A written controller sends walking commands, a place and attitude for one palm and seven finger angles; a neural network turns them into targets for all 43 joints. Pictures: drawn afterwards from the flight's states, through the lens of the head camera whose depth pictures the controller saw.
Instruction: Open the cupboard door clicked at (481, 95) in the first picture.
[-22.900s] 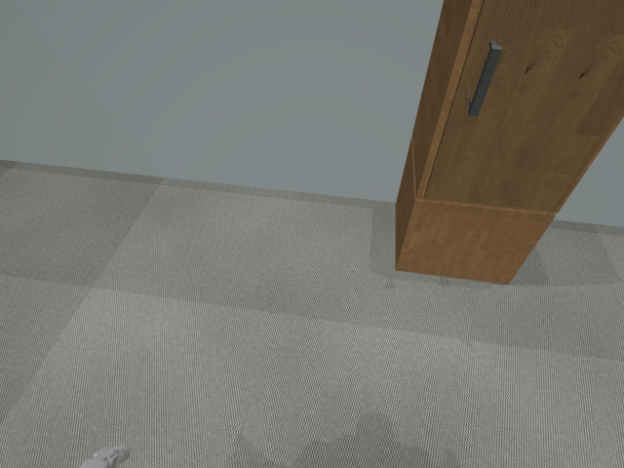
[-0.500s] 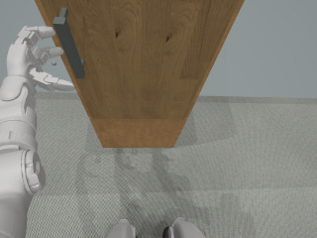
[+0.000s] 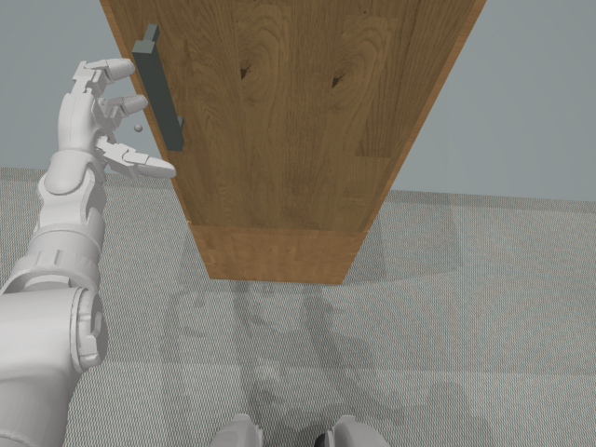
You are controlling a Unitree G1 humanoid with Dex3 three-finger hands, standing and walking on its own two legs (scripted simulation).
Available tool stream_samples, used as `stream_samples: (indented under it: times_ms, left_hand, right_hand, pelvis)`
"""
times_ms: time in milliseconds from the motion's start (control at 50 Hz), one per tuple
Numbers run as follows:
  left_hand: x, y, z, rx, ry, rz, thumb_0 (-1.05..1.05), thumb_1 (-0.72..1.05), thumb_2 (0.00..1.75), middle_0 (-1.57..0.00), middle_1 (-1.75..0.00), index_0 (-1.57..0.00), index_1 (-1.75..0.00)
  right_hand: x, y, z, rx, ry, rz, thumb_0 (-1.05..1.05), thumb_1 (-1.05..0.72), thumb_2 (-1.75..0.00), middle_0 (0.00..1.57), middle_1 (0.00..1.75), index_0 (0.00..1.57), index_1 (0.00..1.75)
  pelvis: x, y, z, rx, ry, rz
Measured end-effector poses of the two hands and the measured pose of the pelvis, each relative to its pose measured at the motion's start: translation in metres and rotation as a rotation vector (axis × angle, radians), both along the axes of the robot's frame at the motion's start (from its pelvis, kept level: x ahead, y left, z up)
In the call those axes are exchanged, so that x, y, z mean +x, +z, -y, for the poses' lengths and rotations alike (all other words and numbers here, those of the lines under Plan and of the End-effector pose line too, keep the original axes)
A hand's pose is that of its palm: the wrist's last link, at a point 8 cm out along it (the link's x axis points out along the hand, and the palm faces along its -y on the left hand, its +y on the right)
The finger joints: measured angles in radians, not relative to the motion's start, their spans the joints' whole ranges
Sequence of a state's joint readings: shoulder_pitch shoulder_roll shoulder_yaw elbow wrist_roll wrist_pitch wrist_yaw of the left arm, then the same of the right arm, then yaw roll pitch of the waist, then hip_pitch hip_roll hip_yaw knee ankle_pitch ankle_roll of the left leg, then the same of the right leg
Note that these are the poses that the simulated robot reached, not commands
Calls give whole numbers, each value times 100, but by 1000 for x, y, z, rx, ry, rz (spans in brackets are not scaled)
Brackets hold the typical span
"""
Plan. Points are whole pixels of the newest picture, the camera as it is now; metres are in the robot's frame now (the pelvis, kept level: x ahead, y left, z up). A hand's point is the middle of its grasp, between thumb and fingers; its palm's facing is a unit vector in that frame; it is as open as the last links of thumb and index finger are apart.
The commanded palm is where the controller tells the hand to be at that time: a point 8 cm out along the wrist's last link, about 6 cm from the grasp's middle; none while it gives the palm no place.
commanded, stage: slide the fingers in behind the handle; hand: left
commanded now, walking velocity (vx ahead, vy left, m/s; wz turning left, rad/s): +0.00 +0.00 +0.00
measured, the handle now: (165, 93) +0.55 +0.17 +0.11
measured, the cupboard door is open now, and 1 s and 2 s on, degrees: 1 1 1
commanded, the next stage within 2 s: move the hooked fingers beside the handle in 0.16 s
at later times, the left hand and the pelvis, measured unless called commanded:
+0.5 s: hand (135, 127) +0.50 +0.21 +0.10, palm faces +0.03 -1.00 -0.02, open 15.0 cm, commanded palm +0.48 +0.21 +0.10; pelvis +0.00 +0.00 +0.00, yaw +0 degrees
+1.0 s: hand (131, 126) +0.50 +0.21 +0.10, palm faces +0.00 -1.00 -0.01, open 14.8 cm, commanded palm +0.49 +0.23 +0.10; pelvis +0.00 +0.00 +0.00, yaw -2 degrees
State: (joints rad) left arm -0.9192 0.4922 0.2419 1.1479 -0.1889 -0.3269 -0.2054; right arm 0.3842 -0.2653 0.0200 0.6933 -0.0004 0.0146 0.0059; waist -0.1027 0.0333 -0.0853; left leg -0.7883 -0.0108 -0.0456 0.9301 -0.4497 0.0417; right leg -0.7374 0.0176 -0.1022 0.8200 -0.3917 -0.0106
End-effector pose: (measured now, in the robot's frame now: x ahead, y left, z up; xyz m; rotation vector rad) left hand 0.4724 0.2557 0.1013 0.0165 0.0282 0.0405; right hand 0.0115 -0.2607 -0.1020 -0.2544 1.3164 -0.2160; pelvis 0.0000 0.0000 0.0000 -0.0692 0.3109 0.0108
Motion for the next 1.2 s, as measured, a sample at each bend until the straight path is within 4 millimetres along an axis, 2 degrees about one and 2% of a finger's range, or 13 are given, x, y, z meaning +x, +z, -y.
stream_samples:
  times_ms: [380, 1000, 1200]
  left_hand:
    - [-2, 0, -1, -3, -7, 5, -2, -50, 30, -9, -111, -6, -110]
    - [4, 0, -9, -8, -38, 2, -2, -50, 30, -17, -115, -14, -114]
    - [10, 0, -16, -12, -65, -1, -2, -50, 30, -24, -118, -22, -117]
  right_hand:
    - [-8, 0, 3, -8, -8, -16, 0, -91, -90, 20, 30, 20, 30]
    - [-17, 5, 3, -29, -55, -14, 0, -91, -90, 21, 30, 20, 30]
    - [-18, 7, 5, -52, -68, -8, 0, -91, -90, 21, 30, 20, 30]
  pelvis:
    - [-1, 0, 1, 2, -2, -1]
    - [-1, 1, 0, 4, -28, -5]
    - [-2, -1, 1, 3, -38, -16]
